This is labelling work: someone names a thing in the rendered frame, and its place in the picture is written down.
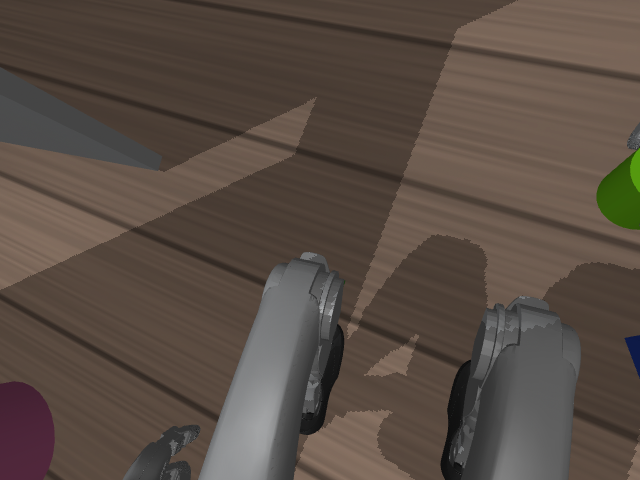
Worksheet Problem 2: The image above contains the right robot foot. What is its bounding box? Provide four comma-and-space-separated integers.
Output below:
441, 360, 471, 480

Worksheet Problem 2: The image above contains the left robot foot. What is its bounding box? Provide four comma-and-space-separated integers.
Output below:
300, 324, 344, 435

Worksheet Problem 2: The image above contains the left robot hand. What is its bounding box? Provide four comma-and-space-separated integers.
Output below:
123, 425, 201, 480

